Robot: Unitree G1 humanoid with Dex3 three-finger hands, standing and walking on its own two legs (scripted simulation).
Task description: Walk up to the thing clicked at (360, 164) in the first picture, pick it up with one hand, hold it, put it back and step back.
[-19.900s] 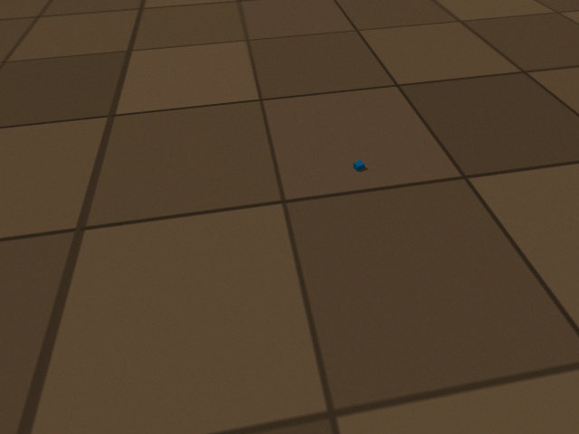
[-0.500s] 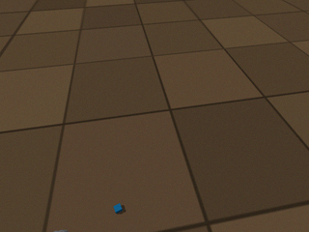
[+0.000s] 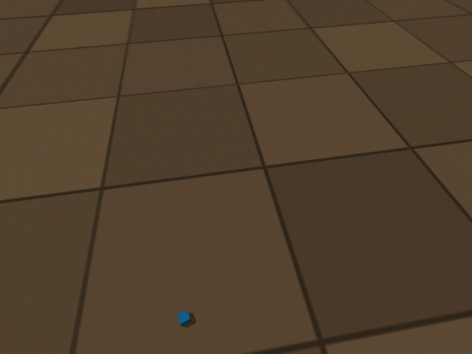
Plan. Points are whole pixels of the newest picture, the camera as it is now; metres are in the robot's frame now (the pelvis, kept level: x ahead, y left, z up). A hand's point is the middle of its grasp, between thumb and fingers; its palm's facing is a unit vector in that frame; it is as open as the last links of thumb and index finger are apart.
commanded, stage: walk up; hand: left
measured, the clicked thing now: (184, 318) +0.39 +0.24 -0.77
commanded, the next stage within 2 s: stand in 0.10 s
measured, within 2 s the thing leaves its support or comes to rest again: neither
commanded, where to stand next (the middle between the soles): +0.01 -0.01 m, yaw +1 degrees
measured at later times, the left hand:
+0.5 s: hand out of the picture +0.08 +0.25 -0.15, palm faces -0.02 -0.94 -0.34, open 7.4 cm
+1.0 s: hand out of the picture +0.06 +0.25 -0.16, palm faces -0.03 -0.94 -0.34, open 7.4 cm
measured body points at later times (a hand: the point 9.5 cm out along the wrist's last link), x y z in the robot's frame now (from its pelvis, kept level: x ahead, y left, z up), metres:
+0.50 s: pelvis +0.00 +0.00 +0.00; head +0.01 +0.00 +0.45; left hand +0.08 +0.30 -0.13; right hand +0.08 -0.30 -0.13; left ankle +0.01 +0.14 -0.75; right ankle -0.02 -0.14 -0.75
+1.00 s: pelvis -0.01 +0.00 +0.00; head +0.00 -0.01 +0.45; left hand +0.06 +0.30 -0.13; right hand +0.06 -0.31 -0.13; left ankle +0.01 +0.14 -0.75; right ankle -0.02 -0.14 -0.75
